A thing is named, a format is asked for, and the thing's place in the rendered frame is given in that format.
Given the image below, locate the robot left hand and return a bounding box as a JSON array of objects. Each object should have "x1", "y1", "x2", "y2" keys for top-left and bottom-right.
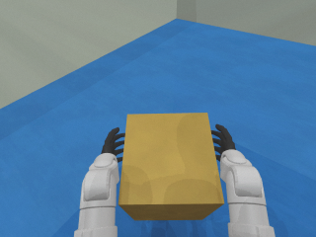
[{"x1": 101, "y1": 127, "x2": 125, "y2": 162}]

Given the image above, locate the right robot forearm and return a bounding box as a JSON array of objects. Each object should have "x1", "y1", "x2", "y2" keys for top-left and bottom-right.
[{"x1": 220, "y1": 149, "x2": 276, "y2": 237}]

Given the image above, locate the carton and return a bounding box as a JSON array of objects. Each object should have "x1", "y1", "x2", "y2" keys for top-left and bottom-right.
[{"x1": 118, "y1": 113, "x2": 225, "y2": 221}]

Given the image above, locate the left robot forearm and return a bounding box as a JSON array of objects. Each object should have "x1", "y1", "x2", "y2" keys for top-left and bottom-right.
[{"x1": 74, "y1": 153, "x2": 119, "y2": 237}]

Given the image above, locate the robot right hand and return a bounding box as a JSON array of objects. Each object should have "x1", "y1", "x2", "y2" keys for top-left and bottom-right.
[{"x1": 211, "y1": 124, "x2": 236, "y2": 162}]

